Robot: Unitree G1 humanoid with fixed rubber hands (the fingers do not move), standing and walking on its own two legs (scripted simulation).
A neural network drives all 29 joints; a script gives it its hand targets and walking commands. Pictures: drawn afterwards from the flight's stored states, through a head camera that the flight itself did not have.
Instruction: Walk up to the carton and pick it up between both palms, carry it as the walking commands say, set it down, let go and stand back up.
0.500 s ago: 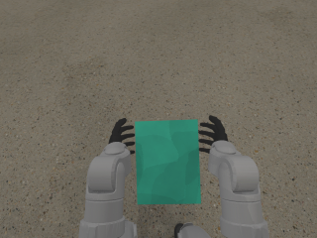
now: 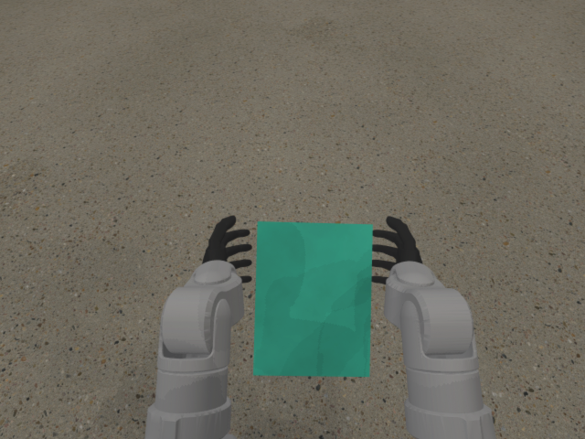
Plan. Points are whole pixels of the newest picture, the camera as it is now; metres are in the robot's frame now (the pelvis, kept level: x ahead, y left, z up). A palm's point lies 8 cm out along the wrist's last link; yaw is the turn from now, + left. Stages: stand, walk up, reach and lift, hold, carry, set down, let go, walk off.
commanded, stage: carry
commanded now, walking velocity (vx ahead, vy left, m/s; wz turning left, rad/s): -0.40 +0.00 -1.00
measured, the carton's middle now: (308, 287) +0.35 +0.02 -0.02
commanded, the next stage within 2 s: none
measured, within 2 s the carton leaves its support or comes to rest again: neither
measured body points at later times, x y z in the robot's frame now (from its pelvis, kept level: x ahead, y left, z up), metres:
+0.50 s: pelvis -0.20 -0.02 +0.02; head -0.16 -0.02 +0.47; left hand +0.13 -0.05 +0.10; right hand +0.03 -0.26 +0.10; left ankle -0.11 +0.08 -0.71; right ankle -0.24 -0.16 -0.64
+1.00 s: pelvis -0.36 +0.01 +0.02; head -0.35 +0.04 +0.47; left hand -0.05 -0.08 +0.10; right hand -0.20 -0.26 +0.11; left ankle -0.29 +0.08 -0.71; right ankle -0.38 -0.13 -0.68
